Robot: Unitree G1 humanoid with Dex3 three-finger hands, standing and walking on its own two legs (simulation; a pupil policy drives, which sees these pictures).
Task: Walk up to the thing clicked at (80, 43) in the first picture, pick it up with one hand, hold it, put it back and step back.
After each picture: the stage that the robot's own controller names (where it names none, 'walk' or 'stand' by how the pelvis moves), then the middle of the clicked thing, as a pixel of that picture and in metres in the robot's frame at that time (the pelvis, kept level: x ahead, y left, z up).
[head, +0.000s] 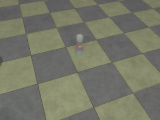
stand; (79, 45) +1.30 +0.02 -0.65
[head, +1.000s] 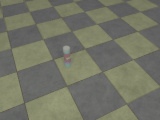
walk; (67, 56) +1.17 +0.21 -0.64
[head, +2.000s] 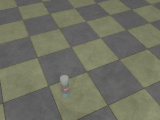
walk; (65, 86) +0.75 +0.18 -0.64
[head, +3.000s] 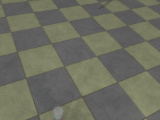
walk; (58, 119) +0.51 +0.14 -0.63
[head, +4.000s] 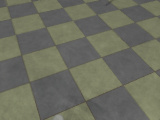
stand; out of the picture +0.44 +0.17 -0.65
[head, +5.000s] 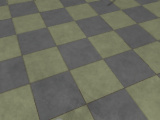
stand; out of the picture +0.41 +0.16 -0.65
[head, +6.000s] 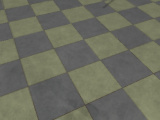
stand; out of the picture +0.42 +0.16 -0.66
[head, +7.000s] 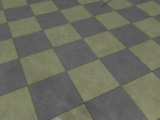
stand; out of the picture +0.43 +0.18 -0.66
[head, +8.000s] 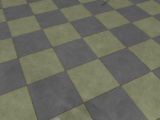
stand; out of the picture +0.43 +0.18 -0.66
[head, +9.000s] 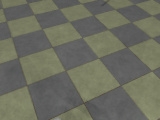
stand; out of the picture +0.42 +0.18 -0.66
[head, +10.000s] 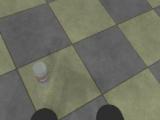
go down; (41, 75) +0.48 +0.17 -0.43
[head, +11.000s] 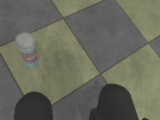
go down; (28, 52) +0.52 +0.18 -0.29
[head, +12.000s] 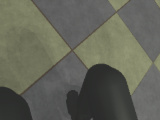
close in; out of the picture +0.51 +0.22 -0.19
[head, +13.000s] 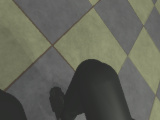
close; out of the picture +0.51 +0.25 -0.18
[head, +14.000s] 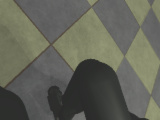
lift; out of the picture +0.46 +0.22 -0.18
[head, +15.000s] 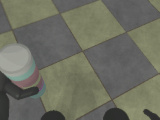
lift; (27, 77) +0.34 +0.17 +0.03
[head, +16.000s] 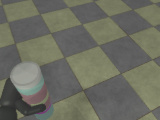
hold; (36, 95) +0.30 +0.15 +0.04
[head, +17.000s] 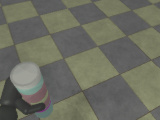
hold; (36, 94) +0.30 +0.16 +0.03
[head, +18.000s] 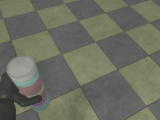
crouch; (32, 88) +0.33 +0.17 +0.02
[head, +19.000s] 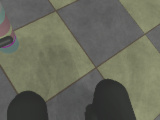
crouch; out of the picture +0.50 +0.19 -0.04
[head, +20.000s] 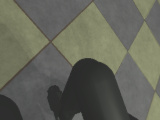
lower; out of the picture +0.49 +0.25 -0.18
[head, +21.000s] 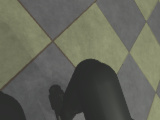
lower; out of the picture +0.48 +0.25 -0.18
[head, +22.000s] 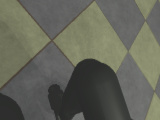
lower; out of the picture +0.49 +0.25 -0.18
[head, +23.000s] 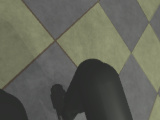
lower; out of the picture +0.48 +0.24 -0.18
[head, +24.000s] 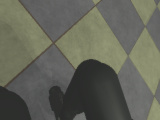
draw back; out of the picture +0.47 +0.21 -0.19
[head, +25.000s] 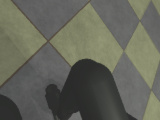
rise; out of the picture +0.48 +0.22 -0.19
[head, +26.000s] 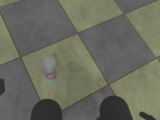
walk; (50, 70) +0.48 +0.14 -0.37
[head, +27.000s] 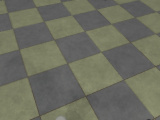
stand; out of the picture +0.41 +0.13 -0.59
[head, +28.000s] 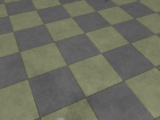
stand; out of the picture +0.41 +0.13 -0.60
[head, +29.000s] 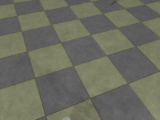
stand; out of the picture +0.42 +0.11 -0.64
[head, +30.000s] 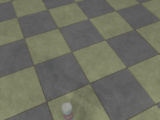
walk; (67, 113) +0.45 +0.11 -0.64
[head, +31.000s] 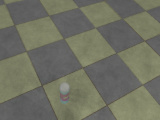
walk; (64, 93) +0.56 +0.10 -0.64
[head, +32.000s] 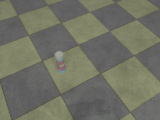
walk; (60, 63) +0.85 +0.21 -0.62
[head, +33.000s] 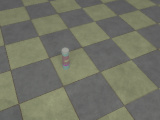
stand; (65, 59) +1.07 +0.17 -0.64
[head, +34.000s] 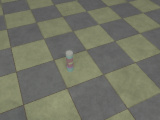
stand; (69, 61) +1.08 +0.14 -0.66
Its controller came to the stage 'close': yes
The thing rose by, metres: 0.68
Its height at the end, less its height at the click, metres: +0.00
